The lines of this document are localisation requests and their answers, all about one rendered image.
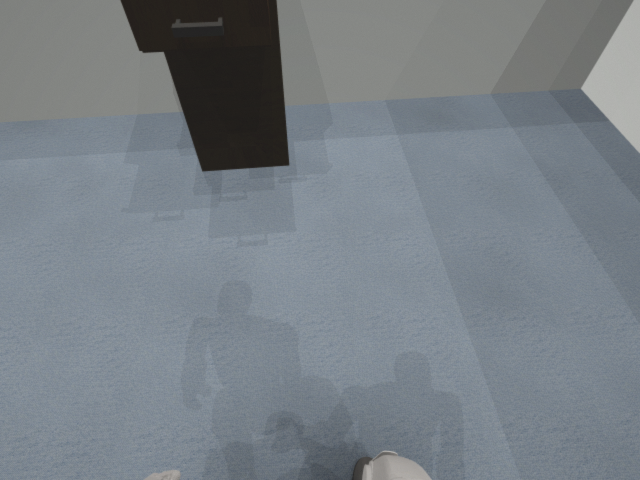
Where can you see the drawer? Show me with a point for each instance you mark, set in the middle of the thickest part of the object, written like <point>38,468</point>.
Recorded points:
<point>246,23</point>

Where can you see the handle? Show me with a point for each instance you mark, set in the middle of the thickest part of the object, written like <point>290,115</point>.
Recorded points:
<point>198,29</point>

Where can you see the robot right thigh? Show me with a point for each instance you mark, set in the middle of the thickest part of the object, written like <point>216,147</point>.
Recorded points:
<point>390,467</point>

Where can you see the robot right shin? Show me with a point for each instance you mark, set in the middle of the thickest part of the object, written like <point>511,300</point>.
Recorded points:
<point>385,453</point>

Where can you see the cabinet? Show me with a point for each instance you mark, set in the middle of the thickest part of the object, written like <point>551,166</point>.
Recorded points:
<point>233,103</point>

